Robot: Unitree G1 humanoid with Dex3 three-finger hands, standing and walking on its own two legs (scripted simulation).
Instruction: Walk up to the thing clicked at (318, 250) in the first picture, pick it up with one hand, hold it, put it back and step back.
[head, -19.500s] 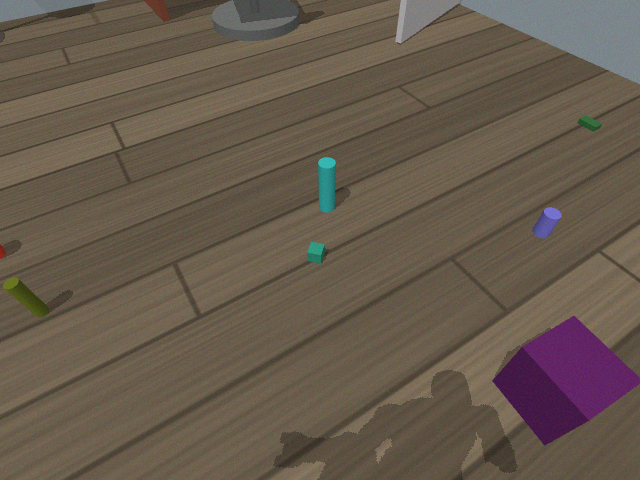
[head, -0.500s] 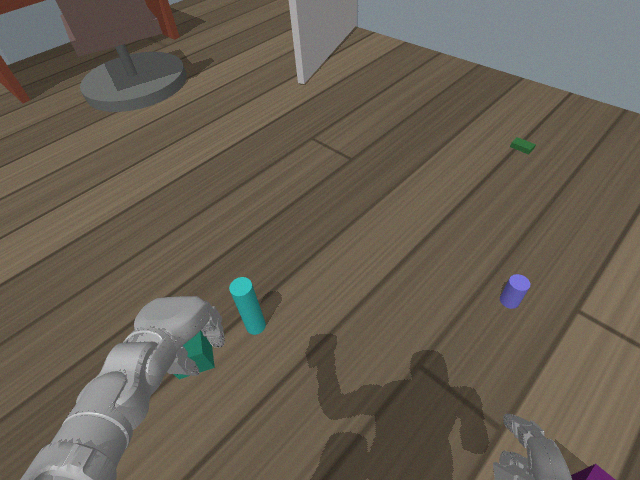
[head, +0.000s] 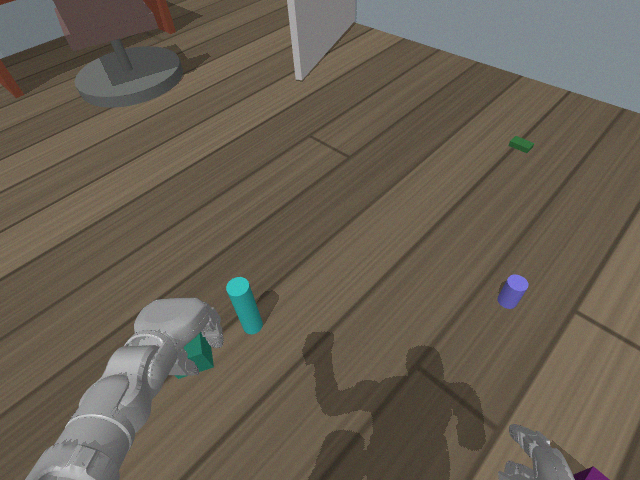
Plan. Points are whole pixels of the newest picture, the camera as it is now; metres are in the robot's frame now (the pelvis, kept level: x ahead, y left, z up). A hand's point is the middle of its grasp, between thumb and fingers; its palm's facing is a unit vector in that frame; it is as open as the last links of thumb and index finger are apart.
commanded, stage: crouch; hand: left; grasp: from above
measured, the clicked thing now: (188, 349) +0.31 +0.23 -0.08
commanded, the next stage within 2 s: lower in 1.94 s
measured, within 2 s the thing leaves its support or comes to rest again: neither
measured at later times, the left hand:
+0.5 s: hand (204, 375) +0.32 +0.24 -0.20, palm faces -0.44 +0.04 -0.90, open 6.6 cm
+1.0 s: hand (228, 391) +0.37 +0.26 -0.44, palm faces -0.47 +0.00 -0.88, open 6.5 cm
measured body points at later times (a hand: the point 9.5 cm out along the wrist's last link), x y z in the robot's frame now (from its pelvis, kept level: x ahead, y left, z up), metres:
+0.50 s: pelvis -0.03 +0.01 -0.09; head +0.08 +0.02 +0.35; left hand +0.34 +0.24 -0.15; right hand +0.06 -0.28 -0.21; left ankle +0.01 +0.13 -0.74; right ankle +0.02 -0.12 -0.74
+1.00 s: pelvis -0.06 +0.01 -0.29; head +0.15 +0.04 +0.10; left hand +0.39 +0.26 -0.39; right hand -0.01 -0.26 -0.42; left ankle +0.01 +0.13 -0.74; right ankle +0.02 -0.12 -0.74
